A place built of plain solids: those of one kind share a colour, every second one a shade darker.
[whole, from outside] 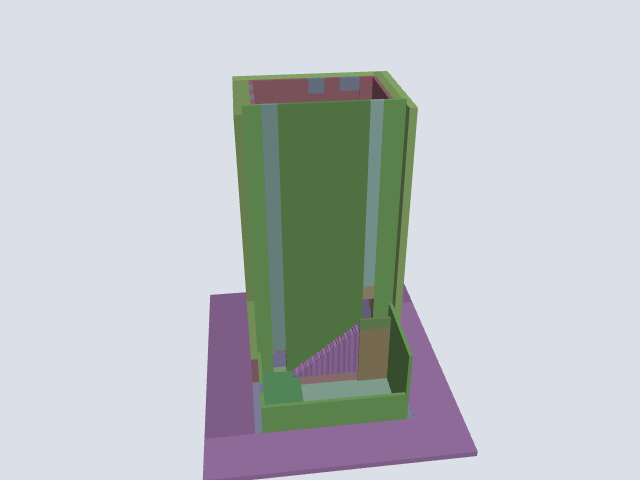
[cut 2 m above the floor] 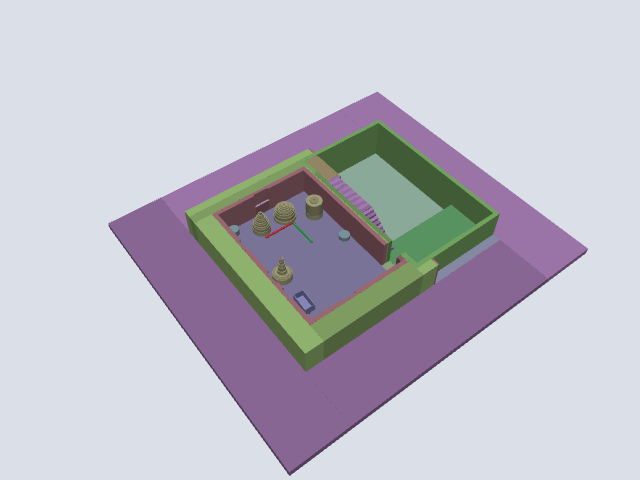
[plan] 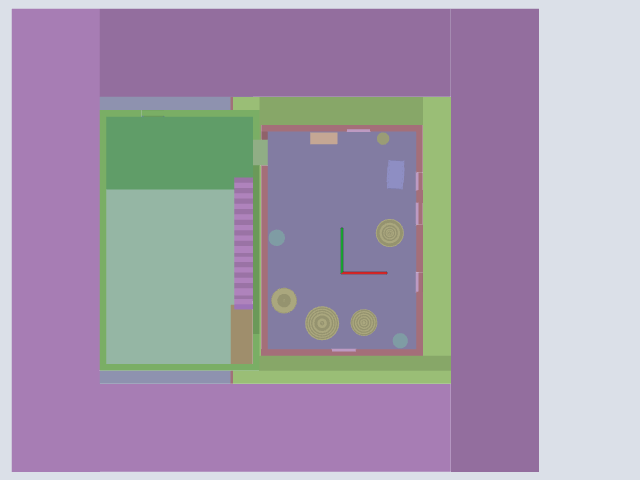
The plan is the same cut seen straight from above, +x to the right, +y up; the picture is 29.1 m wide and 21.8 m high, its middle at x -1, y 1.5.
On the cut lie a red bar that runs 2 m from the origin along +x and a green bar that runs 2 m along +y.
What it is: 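A harbour's pilots' and signal tower of tall halls, each with a gallery across one end; two of its long stairs turn on winders round a masonry block, nothing at the outer side of one of them; galleries' edges bare for a stretch and a bare quay over a dock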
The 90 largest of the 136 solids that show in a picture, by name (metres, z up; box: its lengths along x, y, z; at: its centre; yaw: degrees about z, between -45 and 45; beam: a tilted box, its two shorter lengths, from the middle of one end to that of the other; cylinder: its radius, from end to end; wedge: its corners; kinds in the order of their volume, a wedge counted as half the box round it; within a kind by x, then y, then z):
{
 "wall_fill_1": {"box": [1.2, 0.6, 4.84], "at": [-4.35, 7.7, 2.07]},
 "wall_fill_2": {"box": [1.2, 0.6, 4.13], "at": [-4.35, 7.7, 6.55]},
 "wall_fill_3": {"box": [1.2, 0.6, 3.02], "at": [-4.35, 7.7, 10.13]},
 "wall_fill_4": {"box": [1.2, 0.6, 5.74], "at": [-4.35, 7.7, 14.51]},
 "wall_fill_5": {"box": [1.2, 0.6, 3.22], "at": [-4.35, 7.7, 18.99]},
 "wall_fill_6": {"box": [1.2, 0.6, 3.7], "at": [-4.35, 7.7, 22.45]},
 "wall_fill_7": {"box": [0.07, 8.65, 4.84], "at": [-3.71, 0.56, 2.07]},
 "wall_fill_8": {"box": [7.42, 1.27, 4.84], "at": [-0.04, 7.36, 2.07]},
 "wall_fill_9": {"box": [7.42, 1.27, 3.7], "at": [-0.04, 7.36, 22.45]},
 "wall_fill_10": {"box": [9.89, 0.6, 4.84], "at": [0.0, -4.73, 2.07]},
 "wall_fill_11": {"box": [9.89, 0.6, 4.13], "at": [0.0, -4.73, 6.55]},
 "wall_fill_12": {"box": [9.89, 0.6, 3.02], "at": [0.0, -4.73, 10.13]},
 "wall_fill_13": {"box": [9.89, 0.6, 5.74], "at": [0.0, -4.73, 14.51]},
 "wall_fill_14": {"box": [9.89, 0.6, 3.22], "at": [0.0, -4.73, 18.99]},
 "wall_fill_15": {"box": [9.89, 0.6, 3.7], "at": [0.0, -4.73, 22.45]},
 "wall_fill_16": {"box": [8.69, 0.67, 4.84], "at": [0.6, -4.1, 2.07]},
 "wall_fill_17": {"box": [8.69, 0.67, 3.7], "at": [0.6, -4.1, 22.45]},
 "wall_fill_18": {"box": [1.27, 11.76, 4.84], "at": [4.31, 2.12, 2.07]},
 "wall_fill_19": {"box": [1.27, 11.76, 3.7], "at": [4.31, 2.12, 22.45]},
 "ground_garden_1": {"box": [4.0, 21.03, 0.5], "at": [-13.0, 1.48, -0.27]},
 "ground_garden_2": {"box": [15.95, 4.0, 0.5], "at": [-3.03, -7.03, -0.27]},
 "ground_garden_3": {"box": [15.95, 4.0, 0.5], "at": [-3.03, 10.0, -0.27]},
 "ground_garden_4": {"box": [4.0, 21.03, 0.5], "at": [6.95, 1.48, -0.27]},
 "wall_yard_1": {"box": [0.3, 11.83, 3.75], "at": [-10.85, 1.48, 0.82]},
 "wall_yard_2": {"box": [1.88, 0.3, 3.58], "at": [-10.06, 7.25, 0.74]},
 "wall_yard_3": {"box": [1.05, 0.26, 2.1], "at": [-8.6, 7.27, 1.05]},
 "wall_yard_4": {"box": [6.96, 0.3, 3.8], "at": [-7.53, -4.28, 4.8]},
 "wall_yard_5": {"box": [7.26, 0.3, 3.95], "at": [-7.38, -4.28, 0.92]},
 "wall_yard_6": {"box": [4.33, 0.3, 3.58], "at": [-5.91, 7.25, 0.74]},
 "wall_yard_7": {"box": [0.3, 1.67, 25.7], "at": [-3.9, -3.6, 11.8]},
 "wall_yard_8": {"box": [0.3, 0.97, 5.89], "at": [-3.9, -2.28, 1.89]},
 "wall_yard_9": {"box": [0.3, 6.68, 25.7], "at": [-3.9, 1.55, 11.8]},
 "wall_yard_10": {"box": [0.3, 1.35, 25.7], "at": [-3.9, 6.73, 11.8]},
 "wall_1": {"box": [0.3, 8.65, 4.84], "at": [-3.52, 0.56, 2.07]},
 "wall_2": {"box": [0.3, 0.68, 4.84], "at": [-3.52, 6.39, 2.07]},
 "wall_3": {"box": [3.22, 0.3, 4.84], "at": [-2.06, -3.61, 2.07]},
 "wall_4": {"box": [3.91, 0.3, 4.84], "at": [-1.72, 6.58, 2.07]},
 "wall_5": {"box": [7.35, 0.3, 3.7], "at": [0.0, -3.61, 22.45]},
 "wall_6": {"box": [1.08, 0.3, 1.25], "at": [0.08, -3.61, 0.27]},
 "wall_7": {"box": [3.05, 0.3, 4.84], "at": [2.15, -3.61, 2.07]},
 "wall_8": {"box": [2.4, 0.3, 4.84], "at": [2.47, 6.58, 2.07]},
 "wall_9": {"box": [0.3, 1.39, 3.7], "at": [3.52, -3.07, 22.45]},
 "wall_10": {"box": [0.3, 2.91, 4.84], "at": [3.52, -2.31, 2.07]},
 "wall_11": {"box": [0.3, 1.24, 3.7], "at": [3.52, -0.09, 22.45]},
 "wall_12": {"box": [0.3, 2.16, 4.84], "at": [3.52, 1.12, 2.07]},
 "wall_13": {"box": [0.3, 0.57, 4.84], "at": [3.52, 3.48, 2.07]},
 "wall_14": {"box": [0.3, 4.84, 3.7], "at": [3.52, 4.31, 22.45]},
 "wall_15": {"box": [0.3, 2.16, 4.84], "at": [3.52, 5.65, 2.07]},
 "wall_16": {"box": [0.2, 1.66, 1.36], "at": [3.57, -1.54, 22.52]},
 "floor_1": {"box": [6.75, 9.89, 0.35], "at": [0.0, 1.48, -0.18]},
 "floor_2": {"box": [6.75, 9.89, 0.35], "at": [0.0, 1.48, 4.66]},
 "floor_dock_water_1": {"box": [5.82, 7.93, 0.35], "at": [-7.8, -0.17, -1.13]},
 "step_1": {"box": [0.84, 0.32, 4.69], "at": [-4.47, -1.34, 2.3]},
 "step_2": {"box": [0.85, 0.32, 4.5], "at": [-4.47, -1.1, 2.2]},
 "step_3": {"box": [0.85, 0.32, 4.31], "at": [-4.47, -0.86, 2.1]},
 "step_4": {"box": [0.85, 0.32, 4.11], "at": [-4.47, -0.62, 2.01]},
 "step_5": {"box": [0.85, 0.32, 3.92], "at": [-4.47, -0.38, 1.91]},
 "step_6": {"box": [0.85, 0.32, 3.73], "at": [-4.47, -0.14, 1.81]},
 "step_7": {"box": [0.85, 0.32, 3.53], "at": [-4.47, 0.1, 1.72]},
 "step_8": {"box": [0.85, 0.32, 3.34], "at": [-4.47, 0.34, 1.62]},
 "step_9": {"box": [0.85, 0.32, 3.15], "at": [-4.47, 0.58, 1.52]},
 "step_10": {"box": [0.85, 0.32, 2.95], "at": [-4.47, 0.82, 1.43]},
 "step_11": {"box": [0.85, 0.32, 2.76], "at": [-4.47, 1.06, 1.33]},
 "step_12": {"box": [0.85, 0.32, 2.57], "at": [-4.47, 1.3, 1.23]},
 "step_13": {"box": [0.85, 0.32, 2.37], "at": [-4.47, 1.54, 1.14]},
 "step_14": {"box": [0.85, 0.32, 2.18], "at": [-4.47, 1.78, 1.04]},
 "step_15": {"box": [0.85, 0.32, 1.99], "at": [-4.47, 2.02, 0.94]},
 "step_16": {"box": [0.85, 0.32, 1.79], "at": [-4.47, 2.26, 0.85]},
 "step_17": {"box": [0.85, 0.32, 1.6], "at": [-4.47, 2.5, 0.75]},
 "step_18": {"box": [0.85, 0.32, 1.4], "at": [-4.47, 2.74, 0.65]},
 "wall_over_yard_1": {"box": [0.3, 0.97, 17.31], "at": [-3.9, -2.28, 15.99]},
 "wall_over_yard_2": {"box": [0.3, 1.16, 22.15], "at": [-3.9, 5.47, 13.57]},
 "wall_pier_out_1": {"box": [0.16, 2.7, 6.14], "at": [-4.97, -2.79, 1.77]},
 "wall_pier_out_2": {"box": [0.84, 2.48, 4.64], "at": [-4.47, -2.89, 2.27]},
 "wall_dock_under_1": {"box": [0.84, 7.92, 1.3], "at": [-4.47, -0.17, -0.65]},
 "floor_yard_1": {"box": [6.66, 3.31, 0.35], "at": [-7.38, 5.45, -0.18]},
 "floor_quay_1": {"box": [6.96, 0.6, 0.5], "at": [-7.53, -4.73, -0.27]},
 "floor_quay_2": {"box": [6.96, 0.6, 0.5], "at": [-7.53, 7.7, -0.27]},
 "store_buoy_1": {"cylinder": 0.59, "from": [-2.63, -1.25, -0.02], "to": [-2.63, -1.25, 0.41]},
 "store_buoy_2": {"cylinder": 0.58, "from": [-2.63, -1.25, 0.41], "to": [-2.63, -1.25, 1.32]},
 "store_buoy_3": {"cylinder": 0.77, "from": [-0.9, -2.28, -0.02], "to": [-0.9, -2.28, 0.26]},
 "store_buoy_4": {"cylinder": 0.72, "from": [-0.9, -2.28, 0.26], "to": [-0.9, -2.28, 0.57]},
 "store_buoy_5": {"cylinder": 0.61, "from": [1.0, -2.25, -0.02], "to": [1.0, -2.25, 0.41]},
 "store_buoy_6": {"cylinder": 0.64, "from": [2.17, 1.82, -0.02], "to": [2.17, 1.82, 0.47]},
 "wall_head_1": {"box": [0.3, 1.66, 1.1], "at": [3.52, -1.54, 23.75]},
 "wall_head_2": {"box": [0.3, 1.36, 1.22], "at": [3.52, 1.21, 23.69]},
 "floor_hda_1": {"box": [0.85, 0.24, 4.89], "at": [-4.47, -1.54, 2.39]},
 "wall_over_door_1": {"box": [0.67, 0.98, 1.33], "at": [-3.71, -2.28, 7.95]},
 "guard_out_1": {"box": [0.16, 2.7, 1.06], "at": [-4.97, -2.79, 5.37]},
 "chest_1": {"box": [1.24, 0.54, 0.59], "at": [-0.82, 6.12, 0.28]}
}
